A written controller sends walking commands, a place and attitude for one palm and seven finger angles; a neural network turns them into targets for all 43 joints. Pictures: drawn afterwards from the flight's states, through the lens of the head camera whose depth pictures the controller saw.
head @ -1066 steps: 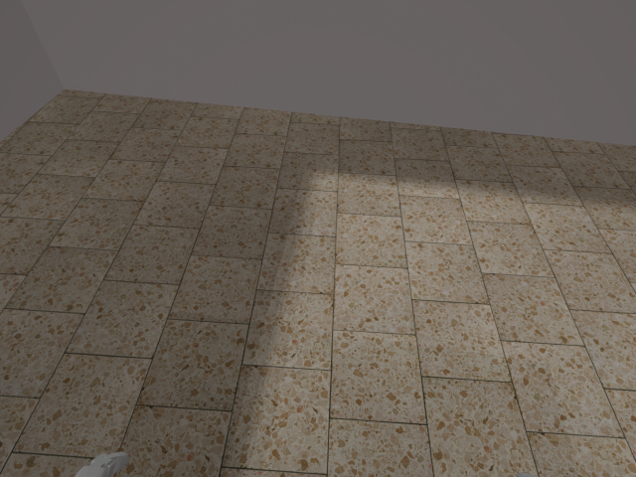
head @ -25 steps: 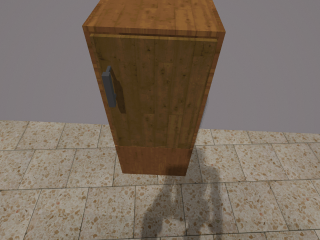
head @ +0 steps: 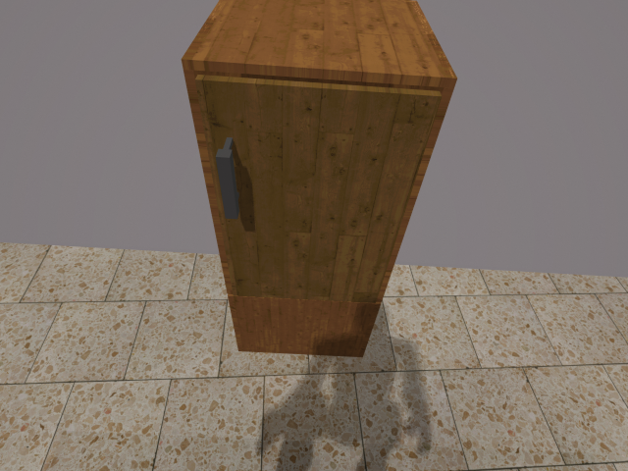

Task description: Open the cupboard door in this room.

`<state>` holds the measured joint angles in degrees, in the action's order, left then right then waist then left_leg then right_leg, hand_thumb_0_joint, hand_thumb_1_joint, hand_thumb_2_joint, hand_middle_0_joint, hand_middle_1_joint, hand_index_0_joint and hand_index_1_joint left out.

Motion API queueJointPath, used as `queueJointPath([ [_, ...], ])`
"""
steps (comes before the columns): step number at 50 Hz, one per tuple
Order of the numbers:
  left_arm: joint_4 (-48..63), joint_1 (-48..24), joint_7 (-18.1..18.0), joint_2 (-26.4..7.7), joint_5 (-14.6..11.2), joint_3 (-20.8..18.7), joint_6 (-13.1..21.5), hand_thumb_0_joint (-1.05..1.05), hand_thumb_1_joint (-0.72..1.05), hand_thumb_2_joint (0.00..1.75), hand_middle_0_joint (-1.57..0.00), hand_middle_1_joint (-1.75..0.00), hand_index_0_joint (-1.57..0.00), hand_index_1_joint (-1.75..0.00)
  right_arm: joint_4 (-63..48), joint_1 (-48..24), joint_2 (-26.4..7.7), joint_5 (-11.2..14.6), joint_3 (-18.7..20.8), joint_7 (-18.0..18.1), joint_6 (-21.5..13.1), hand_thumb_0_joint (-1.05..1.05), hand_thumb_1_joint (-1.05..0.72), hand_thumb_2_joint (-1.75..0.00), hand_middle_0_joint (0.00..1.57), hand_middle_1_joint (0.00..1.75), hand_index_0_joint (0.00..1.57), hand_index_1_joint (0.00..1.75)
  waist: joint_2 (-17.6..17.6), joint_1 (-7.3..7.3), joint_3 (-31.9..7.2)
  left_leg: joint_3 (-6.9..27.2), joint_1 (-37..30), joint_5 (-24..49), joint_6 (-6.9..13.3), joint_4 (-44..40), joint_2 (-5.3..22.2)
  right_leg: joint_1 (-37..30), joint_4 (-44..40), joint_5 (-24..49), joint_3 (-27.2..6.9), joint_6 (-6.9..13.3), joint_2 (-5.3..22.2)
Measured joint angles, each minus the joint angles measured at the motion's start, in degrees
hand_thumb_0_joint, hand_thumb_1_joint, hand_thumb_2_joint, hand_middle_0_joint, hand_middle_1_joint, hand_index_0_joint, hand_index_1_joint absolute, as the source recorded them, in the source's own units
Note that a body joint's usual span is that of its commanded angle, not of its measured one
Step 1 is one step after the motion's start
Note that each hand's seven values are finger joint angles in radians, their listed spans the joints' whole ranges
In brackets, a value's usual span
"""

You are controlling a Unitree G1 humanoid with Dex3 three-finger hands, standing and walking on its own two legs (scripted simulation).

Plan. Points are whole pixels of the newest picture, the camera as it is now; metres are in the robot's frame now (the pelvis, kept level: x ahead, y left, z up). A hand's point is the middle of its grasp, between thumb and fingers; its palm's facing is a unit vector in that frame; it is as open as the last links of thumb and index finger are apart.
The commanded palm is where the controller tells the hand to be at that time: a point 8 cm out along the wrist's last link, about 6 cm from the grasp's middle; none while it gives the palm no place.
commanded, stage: raise the hand with hooked fingers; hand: left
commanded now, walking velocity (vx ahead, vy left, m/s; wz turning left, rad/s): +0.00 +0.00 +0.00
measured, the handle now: (230, 178) +0.58 +0.19 +0.03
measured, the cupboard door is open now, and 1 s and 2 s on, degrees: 0 0 0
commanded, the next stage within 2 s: none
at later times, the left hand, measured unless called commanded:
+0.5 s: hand (173, 466) +0.15 +0.18 -0.07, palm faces +0.08 -1.00 +0.02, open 8.9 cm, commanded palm +0.15 +0.24 -0.03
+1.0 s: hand (143, 370) +0.24 +0.23 +0.00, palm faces +0.07 -0.99 -0.08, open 11.9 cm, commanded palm +0.21 +0.28 +0.00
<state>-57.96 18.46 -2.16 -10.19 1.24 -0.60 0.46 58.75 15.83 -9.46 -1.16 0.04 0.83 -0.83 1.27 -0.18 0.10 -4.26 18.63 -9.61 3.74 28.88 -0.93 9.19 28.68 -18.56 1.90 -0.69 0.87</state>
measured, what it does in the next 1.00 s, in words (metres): lowers itself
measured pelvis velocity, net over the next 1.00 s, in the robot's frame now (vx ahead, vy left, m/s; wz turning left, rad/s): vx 0.02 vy -0.01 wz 0.01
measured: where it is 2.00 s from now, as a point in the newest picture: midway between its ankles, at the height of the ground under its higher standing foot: outside the picture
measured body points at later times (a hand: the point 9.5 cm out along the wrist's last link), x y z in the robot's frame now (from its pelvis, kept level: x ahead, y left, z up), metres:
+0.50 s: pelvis -0.02 -0.03 -0.08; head +0.01 +0.00 +0.36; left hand +0.14 +0.24 -0.07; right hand +0.20 -0.27 -0.11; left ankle +0.07 +0.08 -0.73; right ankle -0.02 -0.11 -0.73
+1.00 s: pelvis +0.02 -0.01 -0.07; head +0.08 +0.00 +0.38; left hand +0.23 +0.29 +0.00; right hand +0.18 -0.26 -0.14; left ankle +0.07 +0.08 -0.73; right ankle -0.02 -0.11 -0.73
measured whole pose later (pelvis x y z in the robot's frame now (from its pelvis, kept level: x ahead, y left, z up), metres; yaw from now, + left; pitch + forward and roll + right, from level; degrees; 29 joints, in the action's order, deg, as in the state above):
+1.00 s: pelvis +0.02 -0.01 -0.07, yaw +1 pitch +14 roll -3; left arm -2.0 20.1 19.9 -17.3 -20.3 -18.3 22.0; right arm 32.5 15.0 -15.0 1.6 0.5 3.1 -11.2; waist -1.9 0.3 -7.8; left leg 0.1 50.0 -24.0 3.0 60.0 -0.1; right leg 39.5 57.4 -31.9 4.2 1.7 -3.0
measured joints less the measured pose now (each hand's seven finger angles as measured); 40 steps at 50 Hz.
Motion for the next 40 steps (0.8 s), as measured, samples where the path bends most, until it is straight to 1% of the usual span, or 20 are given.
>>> queueJointPath([
  [2,-0.2,0.3,-0.3,0.0,0.1,0.2,0.1,0.0,0.91,0.9,-0.2,-0.3,-0.2,-0.29,-0.4,-0.6,-0.3,0.1,-0.1,-0.1,0.2,0.0,-0.92,-0.9,0.2,0.3,0.2,0.3,-0.3,0.29,0.3,0.1,0.1,0.1,-0.1,0.2,0.3,-0.3,-0.5,0.4,0.1,-0.1,-0.3],
  [3,9.2,3.3,-0.3,0.1,-2.3,-0.5,-4.1,0.01,0.91,0.9,-0.2,-0.3,-0.2,-0.3,-3.1,0.0,-0.6,1.1,-0.4,0.0,-0.1,0.0,-0.91,-0.9,0.2,0.3,0.2,0.3,-0.5,-0.04,0.8,0.4,0.7,-0.1,-0.1,1.0,0.4,0.0,-0.1,0.4,0.4,-0.1,-0.4],
  [4,21.4,6.9,-0.7,0.0,-4.2,-1.2,-6.4,0.01,0.9,0.9,-0.2,-0.3,-0.21,-0.3,-5.8,1.1,-0.9,1.9,-0.9,0.8,-2.6,0.01,-0.91,-0.9,0.2,0.3,0.2,0.3,-0.2,0.29,1.1,0.4,1.0,-0.1,-0.2,1.3,0.1,0.9,1.5,-0.2,0.5,0.6,-0.1],
  [5,31.7,9.8,-1.9,-0.4,-5.6,-1.3,-5.0,0.01,0.9,0.89,-0.21,-0.31,-0.21,-0.3,-7.7,2.1,-1.1,2.5,-1.3,1.7,-6.0,0.01,-0.91,-0.9,0.2,0.3,0.2,0.3,0.2,0.86,0.8,0.1,1.4,-0.1,-0.5,1.3,-0.4,2.4,3.9,-1.4,0.5,1.3,0.4],
  [6,39.3,11.4,-3.3,-0.9,-6.6,-1.1,-2.8,0.02,0.89,0.89,-0.21,-0.31,-0.21,-0.3,-9.0,2.3,-1.4,3.0,-1.6,2.3,-8.8,0.01,-0.91,-0.9,0.2,0.3,0.2,0.3,0.5,1.06,0.1,-0.1,1.9,0.1,-0.7,1.3,-0.9,4.2,6.2,-2.4,0.4,1.9,0.7],
  [8,50.5,11.0,-4.5,-1.0,-9.3,-1.2,0.2,0.02,0.88,0.88,-0.21,-0.32,-0.21,-0.31,-12.6,1.7,-2.5,3.7,-1.6,2.6,-12.1,0.01,-0.91,-0.9,0.2,0.3,0.2,0.3,0.0,0.36,-0.5,0.2,3.3,0.2,-0.8,2.4,-2.1,6.7,8.1,-2.9,0.7,2.4,0.8],
  [10,54.2,7.0,-3.0,-0.4,-10.5,-2.0,5.4,0.02,0.85,0.87,-0.21,-0.34,-0.21,-0.33,-15.7,0.0,-4.1,3.4,-1.2,2.8,-13.7,0.01,-0.91,-0.9,0.2,0.3,0.2,0.3,-2.3,-0.95,-1.4,1.6,6.8,-0.9,-0.8,6.1,-2.4,9.1,10.7,-2.8,1.7,2.0,0.6],
  [12,52.8,2.4,0.5,-0.4,-11.7,-4.1,12.8,0.01,0.82,0.86,-0.21,-0.36,-0.21,-0.35,-18.0,-2.3,-4.9,2.7,-0.9,2.4,-14.0,0.01,-0.91,-0.9,0.2,0.3,0.2,0.3,-3.7,-1.39,-3.9,2.2,12.6,-3.7,-1.3,11.4,-1.8,14.3,14.9,-4.3,2.1,1.6,0.2],
  [15,48.8,-2.3,9.4,-2.0,-14.2,-7.3,23.8,0.01,0.76,0.84,-0.21,-0.39,-0.21,-0.39,-21.5,-5.4,-4.5,1.8,-0.2,1.2,-13.9,0.01,-0.9,-0.9,0.2,0.3,0.2,0.3,-2.1,-0.55,-7.0,2.0,21.9,-6.7,-2.1,20.1,-0.6,24.0,23.7,-7.1,1.3,2.3,-1.2],
  [17,46.2,-3.2,16.4,-3.0,-15.7,-8.4,27.6,0.0,0.72,0.82,-0.21,-0.42,-0.21,-0.41,-24.8,-6.4,-4.9,2.1,0.2,0.4,-13.6,0.01,-0.9,-0.9,0.2,0.3,0.2,0.3,-1.3,-0.01,-7.2,3.0,26.7,-7.1,-1.8,25.8,0.0,28.5,29.1,-9.2,1.5,3.1,-2.5],
  [20,45.1,-0.4,22.6,-4.0,-17.1,-8.7,25.4,0.0,0.66,0.79,-0.22,-0.46,-0.22,-0.45,-29.2,-6.4,-5.6,3.1,0.6,0.3,-12.8,0.01,-0.9,-0.9,0.2,0.3,0.2,0.3,-0.4,0.22,-7.2,3.9,31.4,-10.5,-1.8,32.4,0.8,32.4,34.5,-12.0,2.4,3.8,-3.3],
  [22,46.8,3.4,23.0,-3.9,-18.0,-8.9,22.4,0.01,0.61,0.77,-0.22,-0.49,-0.23,-0.48,-31.1,-5.5,-5.8,3.3,0.9,0.8,-12.2,0.01,-0.9,-0.9,0.2,0.3,0.2,0.3,0.0,0.61,-7.3,4.4,32.8,-11.9,-2.2,34.6,1.1,33.4,36.1,-13.2,2.9,4.1,-3.7],
  [24,50.5,7.5,20.9,-3.7,-18.1,-9.4,21.0,0.01,0.56,0.75,-0.23,-0.52,-0.23,-0.51,-31.9,-4.4,-5.5,3.1,1.1,1.5,-11.9,0.01,-0.9,-0.9,0.2,0.3,0.2,0.3,0.0,1.17,-7.0,5.3,33.1,-13.0,-2.3,35.8,1.4,33.0,36.2,-13.9,3.6,4.3,-4.2],
  [26,55.5,10.7,17.9,-4.1,-17.6,-10.1,22.1,0.01,0.52,0.73,-0.23,-0.55,-0.23,-0.54,-31.5,-3.4,-5.0,2.7,1.0,2.2,-11.9,0.01,-0.9,-0.9,0.2,0.3,0.2,0.3,-0.2,1.86,-6.9,6.1,33.3,-13.8,-2.6,36.4,1.6,32.6,35.7,-14.3,4.4,4.6,-4.6],
  [28,59.5,11.5,15.5,-4.6,-17.4,-11.0,25.0,0.02,0.47,0.71,-0.24,-0.58,-0.24,-0.57,-30.1,-3.0,-4.6,2.3,0.6,2.6,-12.1,0.01,-0.9,-0.9,0.2,0.3,0.2,0.3,-0.9,2.35,-7.0,7.0,33.9,-14.2,-2.7,36.8,1.6,32.6,35.2,-14.5,5.2,4.7,-4.8],
  [30,61.5,9.9,15.2,-5.3,-17.7,-11.9,27.8,0.01,0.42,0.69,-0.24,-0.61,-0.24,-0.6,-28.4,-3.2,-4.4,2.0,-0.1,2.7,-12.2,0.01,-0.9,-0.9,0.2,0.3,0.2,0.3,-2.1,2.47,-6.9,7.8,34.9,-14.5,-2.7,37.4,1.6,33.0,34.9,-14.6,5.9,4.6,-5.0],
  [32,61.1,6.6,17.0,-6.2,-18.3,-12.8,28.8,0.01,0.37,0.67,-0.24,-0.64,-0.24,-0.63,-26.8,-3.8,-4.1,2.1,-1.0,2.7,-12.1,0.01,-0.9,-0.9,0.2,0.3,0.2,0.3,-3.3,2.33,-6.9,8.1,36.1,-14.7,-2.7,37.8,1.6,33.9,35.0,-14.7,6.2,4.5,-5.1],
  [34,59.0,3.1,20.3,-7.4,-19.0,-13.3,26.7,0.01,0.33,0.65,-0.24,-0.67,-0.24,-0.66,-25.7,-4.2,-3.6,2.5,-1.6,2.7,-11.6,0.01,-0.9,-0.9,0.2,0.3,0.2,0.3,-4.1,2.07,-7.0,7.7,36.8,-14.8,-2.6,37.6,1.7,34.8,34.9,-14.7,5.8,4.3,-5.1],
  [37,54.8,-0.3,25.1,-8.6,-20.5,-13.8,19.3,0.01,0.26,0.62,-0.25,-0.71,-0.25,-0.71,-25.3,-3.9,-2.8,3.3,-2.1,2.9,-10.4,0.01,-0.9,-0.9,0.2,0.3,0.2,0.3,-4.6,1.28,-6.9,6.4,35.9,-14.6,-2.3,35.9,1.8,34.6,33.6,-14.2,4.4,3.9,-5.0],
  [40,53.6,0.5,26.1,-8.3,-22.0,-15.3,14.0,0.01,0.19,0.59,-0.25,-0.76,-0.26,-0.75,-25.6,-2.3,-2.2,3.4,-1.8,3.1,-9.9,0.01,-0.9,-0.9,0.2,0.3,0.2,0.3,-4.2,0.49,-7.3,4.7,33.4,-14.3,-1.9,32.8,1.9,32.8,31.0,-13.4,2.6,3.2,-4.8],
])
